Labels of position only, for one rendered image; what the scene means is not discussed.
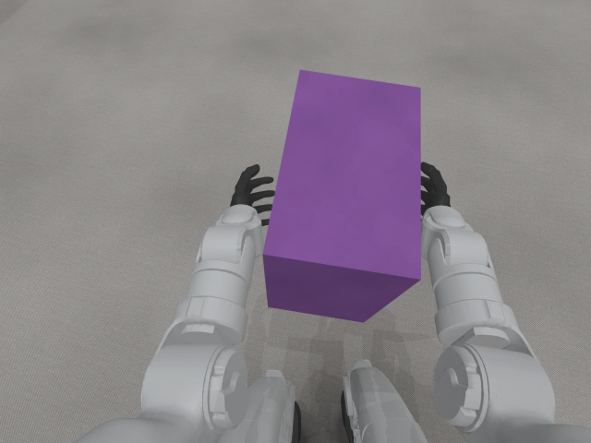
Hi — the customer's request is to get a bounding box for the robot left forearm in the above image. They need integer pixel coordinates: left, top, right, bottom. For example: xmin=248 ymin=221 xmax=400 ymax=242
xmin=141 ymin=204 xmax=264 ymax=409

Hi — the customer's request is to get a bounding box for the carton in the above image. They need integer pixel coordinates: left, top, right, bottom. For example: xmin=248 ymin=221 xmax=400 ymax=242
xmin=262 ymin=70 xmax=421 ymax=323

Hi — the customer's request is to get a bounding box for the robot right shin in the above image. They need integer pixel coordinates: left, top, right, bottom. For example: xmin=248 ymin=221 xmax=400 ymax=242
xmin=349 ymin=360 xmax=372 ymax=443

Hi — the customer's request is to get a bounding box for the right robot upper arm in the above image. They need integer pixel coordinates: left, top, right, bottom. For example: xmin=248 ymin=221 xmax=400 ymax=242
xmin=432 ymin=343 xmax=591 ymax=443

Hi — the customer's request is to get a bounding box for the robot left hand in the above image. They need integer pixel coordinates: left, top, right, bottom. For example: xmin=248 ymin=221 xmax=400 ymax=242
xmin=230 ymin=164 xmax=275 ymax=226

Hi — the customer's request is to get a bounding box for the robot right hand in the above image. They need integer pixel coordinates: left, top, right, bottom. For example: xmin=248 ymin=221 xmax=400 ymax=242
xmin=421 ymin=162 xmax=451 ymax=220

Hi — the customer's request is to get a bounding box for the robot right forearm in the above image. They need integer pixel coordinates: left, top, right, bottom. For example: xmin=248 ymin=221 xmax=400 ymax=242
xmin=421 ymin=206 xmax=555 ymax=415

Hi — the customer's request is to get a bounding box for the left robot upper arm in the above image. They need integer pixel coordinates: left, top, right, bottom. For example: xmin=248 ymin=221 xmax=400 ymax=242
xmin=73 ymin=343 xmax=249 ymax=443

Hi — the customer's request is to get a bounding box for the robot right thigh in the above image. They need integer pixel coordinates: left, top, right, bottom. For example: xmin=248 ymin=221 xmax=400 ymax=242
xmin=343 ymin=367 xmax=428 ymax=443

